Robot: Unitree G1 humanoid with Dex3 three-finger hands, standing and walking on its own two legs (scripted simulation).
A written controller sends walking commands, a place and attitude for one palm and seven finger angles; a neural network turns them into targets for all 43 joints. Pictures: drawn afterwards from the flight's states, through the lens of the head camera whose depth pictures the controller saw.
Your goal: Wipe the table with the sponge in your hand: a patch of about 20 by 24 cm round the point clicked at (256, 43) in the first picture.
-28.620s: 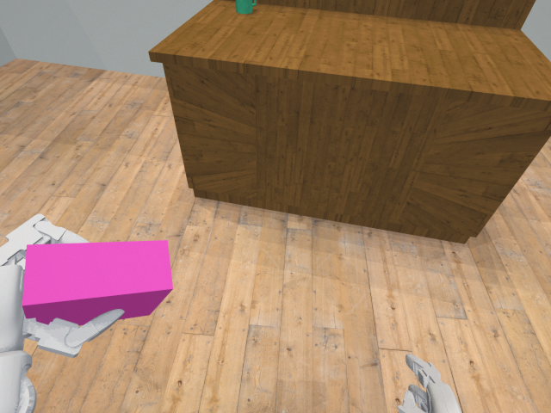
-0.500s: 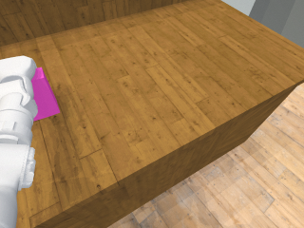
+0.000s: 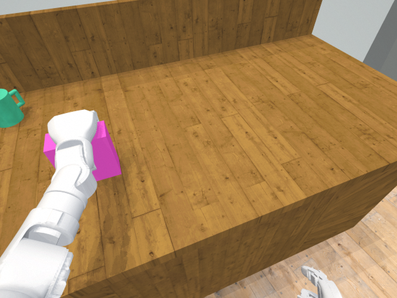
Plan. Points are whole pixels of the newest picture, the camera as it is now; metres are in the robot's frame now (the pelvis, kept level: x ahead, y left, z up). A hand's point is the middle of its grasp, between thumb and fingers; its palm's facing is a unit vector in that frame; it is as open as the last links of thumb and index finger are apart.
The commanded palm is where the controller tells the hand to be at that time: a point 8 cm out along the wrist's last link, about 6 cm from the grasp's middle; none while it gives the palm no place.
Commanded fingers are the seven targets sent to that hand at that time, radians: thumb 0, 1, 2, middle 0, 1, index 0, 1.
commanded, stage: wipe back along the third lane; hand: left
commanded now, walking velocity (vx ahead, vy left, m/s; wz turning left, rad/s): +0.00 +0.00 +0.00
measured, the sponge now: (89, 161) +0.39 +0.29 +0.05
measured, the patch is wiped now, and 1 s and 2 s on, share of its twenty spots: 1.00 1.00 1.00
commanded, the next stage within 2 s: slide back across to the middle lane in 1.04 s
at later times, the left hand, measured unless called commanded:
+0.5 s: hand (88, 160) +0.35 +0.26 +0.10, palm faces +0.01 -0.01 -1.00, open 9.9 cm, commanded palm +0.32 +0.24 +0.13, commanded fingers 0.00 0.10 1.30 -1.20 -1.60 -1.20 -1.60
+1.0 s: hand (94, 177) +0.31 +0.23 +0.10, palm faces +0.05 -0.03 -1.00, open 9.9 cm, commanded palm +0.27 +0.21 +0.13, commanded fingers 0.00 0.10 1.30 -1.20 -1.60 -1.20 -1.60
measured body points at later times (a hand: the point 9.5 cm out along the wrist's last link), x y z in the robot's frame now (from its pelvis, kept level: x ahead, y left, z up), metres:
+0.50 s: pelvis +0.00 -0.02 +0.00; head +0.00 -0.05 +0.45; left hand +0.35 +0.26 +0.16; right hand +0.17 -0.26 -0.11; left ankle +0.00 +0.11 -0.73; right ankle -0.05 -0.15 -0.73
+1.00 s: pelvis -0.01 -0.03 +0.00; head -0.03 -0.06 +0.45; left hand +0.30 +0.23 +0.15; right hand +0.21 -0.24 -0.09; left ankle +0.00 +0.11 -0.73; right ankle -0.05 -0.15 -0.73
